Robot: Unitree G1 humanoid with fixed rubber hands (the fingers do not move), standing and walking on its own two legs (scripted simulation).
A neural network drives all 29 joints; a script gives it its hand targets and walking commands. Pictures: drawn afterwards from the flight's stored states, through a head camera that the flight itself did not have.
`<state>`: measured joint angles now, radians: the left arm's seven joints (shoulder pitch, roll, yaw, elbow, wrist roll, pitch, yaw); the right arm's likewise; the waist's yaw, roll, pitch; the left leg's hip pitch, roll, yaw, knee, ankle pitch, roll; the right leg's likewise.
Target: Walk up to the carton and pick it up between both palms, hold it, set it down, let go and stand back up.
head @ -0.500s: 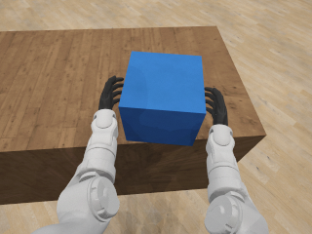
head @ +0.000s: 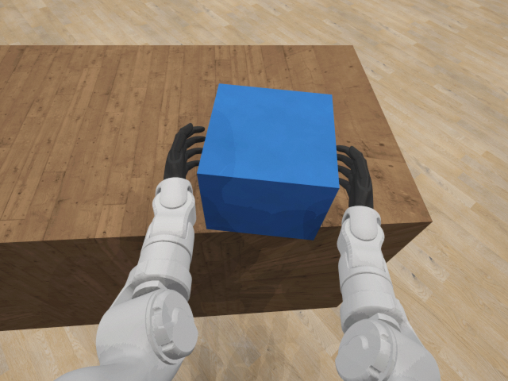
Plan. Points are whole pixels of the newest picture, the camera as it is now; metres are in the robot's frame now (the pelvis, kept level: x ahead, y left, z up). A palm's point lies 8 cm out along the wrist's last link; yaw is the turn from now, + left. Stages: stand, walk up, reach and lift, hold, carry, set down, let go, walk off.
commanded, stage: reach and lift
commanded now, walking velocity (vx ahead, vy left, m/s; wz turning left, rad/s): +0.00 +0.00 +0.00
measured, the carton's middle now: (267, 163) +0.49 -0.02 +0.01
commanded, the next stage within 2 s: none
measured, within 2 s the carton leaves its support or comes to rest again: leaves its support in 0.70 s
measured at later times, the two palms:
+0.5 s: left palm (176, 186) +0.41 +0.12 +0.06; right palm (359, 207) +0.38 -0.16 +0.05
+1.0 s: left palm (155, 195) +0.37 +0.15 +0.09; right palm (359, 205) +0.36 -0.14 +0.09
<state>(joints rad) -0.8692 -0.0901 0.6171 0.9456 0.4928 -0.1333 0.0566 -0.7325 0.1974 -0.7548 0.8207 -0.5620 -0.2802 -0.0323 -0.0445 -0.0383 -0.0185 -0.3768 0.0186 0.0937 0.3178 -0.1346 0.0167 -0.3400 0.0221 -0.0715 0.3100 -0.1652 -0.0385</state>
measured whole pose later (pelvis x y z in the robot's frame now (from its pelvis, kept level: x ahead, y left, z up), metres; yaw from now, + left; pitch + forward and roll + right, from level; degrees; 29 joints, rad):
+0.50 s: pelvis +0.00 +0.00 +0.00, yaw +0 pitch +9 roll +0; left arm -0.78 -0.07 0.49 0.95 0.38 -0.12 0.09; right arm -0.67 0.12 -0.56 0.92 -0.41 -0.31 -0.10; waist -0.04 -0.01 -0.04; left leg -0.34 0.02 0.09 0.30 -0.12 0.01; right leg -0.30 0.03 -0.09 0.27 -0.15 -0.04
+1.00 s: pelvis -0.02 +0.00 +0.00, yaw +0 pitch +2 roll -1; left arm -0.73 -0.06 0.40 0.84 0.34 0.07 0.09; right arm -0.68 0.10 -0.47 0.94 -0.26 -0.19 -0.12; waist -0.02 -0.06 -0.02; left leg -0.22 0.02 0.09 0.31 -0.12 0.02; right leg -0.16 0.03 -0.09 0.26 -0.13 -0.04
